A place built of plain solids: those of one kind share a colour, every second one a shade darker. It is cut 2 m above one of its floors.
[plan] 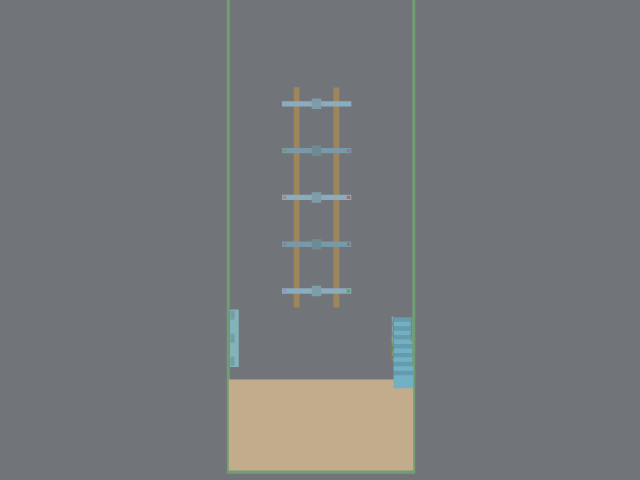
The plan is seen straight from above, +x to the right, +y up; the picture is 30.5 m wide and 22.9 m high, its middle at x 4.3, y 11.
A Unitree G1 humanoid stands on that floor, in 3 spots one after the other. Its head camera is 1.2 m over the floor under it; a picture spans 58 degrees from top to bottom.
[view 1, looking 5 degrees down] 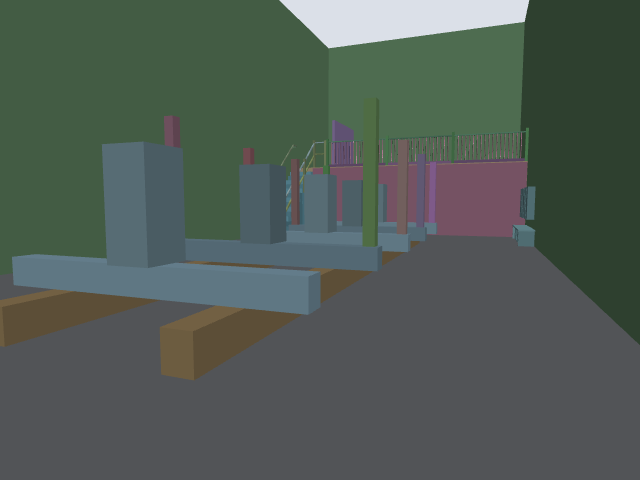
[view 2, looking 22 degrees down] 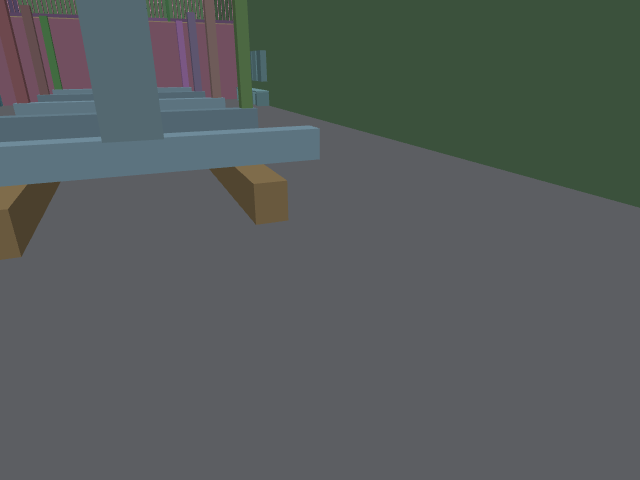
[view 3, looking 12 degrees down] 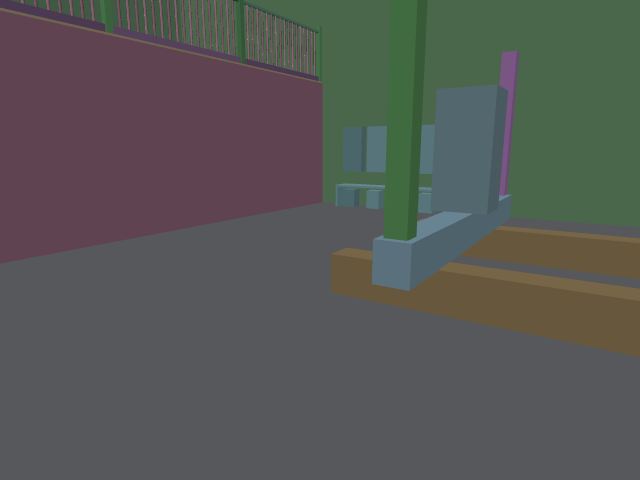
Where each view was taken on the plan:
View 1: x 1.24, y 20.62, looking -69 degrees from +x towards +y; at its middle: cross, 8.02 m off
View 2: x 4.14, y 21.52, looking -113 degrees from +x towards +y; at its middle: ground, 3.20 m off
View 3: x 8.21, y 9.61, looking -147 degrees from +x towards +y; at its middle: ground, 5.77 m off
